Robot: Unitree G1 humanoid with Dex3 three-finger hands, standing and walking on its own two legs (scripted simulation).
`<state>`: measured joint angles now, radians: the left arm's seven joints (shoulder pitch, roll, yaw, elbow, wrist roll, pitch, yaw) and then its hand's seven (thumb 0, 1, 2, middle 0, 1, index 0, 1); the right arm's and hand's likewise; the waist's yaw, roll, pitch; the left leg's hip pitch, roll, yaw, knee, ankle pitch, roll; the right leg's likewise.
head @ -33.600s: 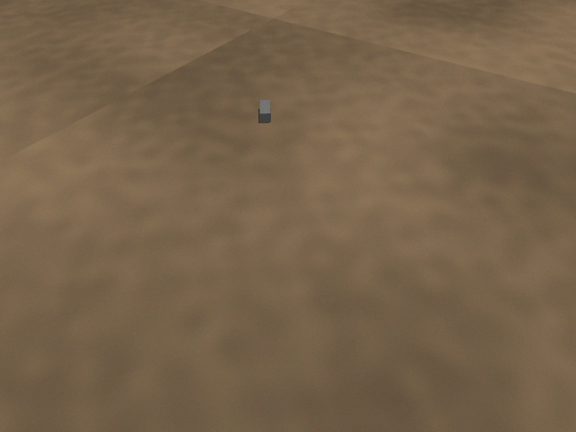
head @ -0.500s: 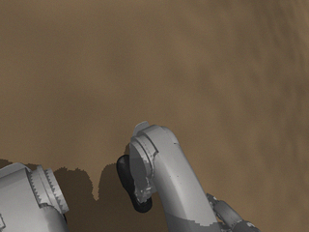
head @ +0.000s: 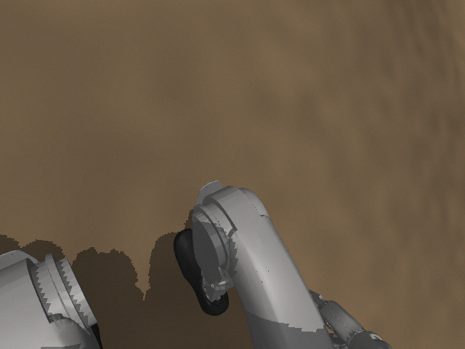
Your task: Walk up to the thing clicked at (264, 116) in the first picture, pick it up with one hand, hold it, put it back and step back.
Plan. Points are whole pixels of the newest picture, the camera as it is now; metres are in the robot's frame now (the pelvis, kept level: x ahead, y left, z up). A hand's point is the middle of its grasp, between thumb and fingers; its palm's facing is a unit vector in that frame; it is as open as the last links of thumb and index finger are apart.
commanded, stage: rest palm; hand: left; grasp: from above
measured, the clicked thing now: out of the picture +0.47 +0.41 -0.28
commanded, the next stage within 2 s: none
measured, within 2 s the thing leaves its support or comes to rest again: neither
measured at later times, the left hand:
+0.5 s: hand out of the picture +0.45 +0.39 -0.23, palm faces -0.44 -0.13 -0.89, open 13.8 cm
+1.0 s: hand out of the picture +0.46 +0.39 -0.23, palm faces -0.42 -0.14 -0.89, open 13.9 cm
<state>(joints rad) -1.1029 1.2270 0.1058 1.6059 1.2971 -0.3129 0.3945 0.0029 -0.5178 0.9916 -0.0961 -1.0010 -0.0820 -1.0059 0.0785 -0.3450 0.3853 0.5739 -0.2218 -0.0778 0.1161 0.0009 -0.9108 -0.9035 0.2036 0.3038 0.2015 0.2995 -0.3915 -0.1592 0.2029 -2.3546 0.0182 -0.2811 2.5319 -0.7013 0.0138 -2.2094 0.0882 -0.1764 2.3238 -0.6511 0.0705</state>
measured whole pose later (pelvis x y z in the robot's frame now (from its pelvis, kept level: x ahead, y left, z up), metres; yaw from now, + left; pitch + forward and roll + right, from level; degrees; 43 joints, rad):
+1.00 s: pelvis +0.00 +0.00 +0.00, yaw +0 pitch +27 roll -17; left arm -1.11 1.23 0.09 1.58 1.32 -0.34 0.43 0.00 -0.46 0.96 -0.12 -0.98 -0.11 -0.98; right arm 0.07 -0.35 0.39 0.57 -0.23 -0.07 0.11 0.00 -0.90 -0.90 0.20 0.30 0.20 0.30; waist -0.38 -0.18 0.20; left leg -2.35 0.02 -0.29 2.54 -0.69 0.02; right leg -2.20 0.09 -0.18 2.32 -0.64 0.07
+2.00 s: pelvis +0.00 +0.00 +0.00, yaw +0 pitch +27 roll -17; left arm -1.11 1.24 0.11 1.59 1.30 -0.32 0.42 0.00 -0.47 0.96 -0.09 -1.01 -0.09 -1.00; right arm 0.08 -0.35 0.39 0.57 -0.23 -0.07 0.11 0.00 -0.90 -0.90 0.20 0.30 0.20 0.30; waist -0.38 -0.17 0.21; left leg -2.36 0.02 -0.28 2.54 -0.69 0.02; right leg -2.22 0.08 -0.18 2.32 -0.63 0.07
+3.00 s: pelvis +0.00 +0.00 +0.00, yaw -1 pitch +28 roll -17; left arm -1.10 1.23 0.14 1.52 1.31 -0.30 0.39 0.00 -0.50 0.98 -0.07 -1.07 -0.08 -1.05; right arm 0.09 -0.35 0.36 0.57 -0.23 -0.07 0.12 0.00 -0.91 -0.90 0.21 0.30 0.20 0.30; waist -0.37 -0.15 0.18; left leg -2.37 0.02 -0.28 2.54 -0.70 0.02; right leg -2.22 0.07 -0.18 2.32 -0.64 0.07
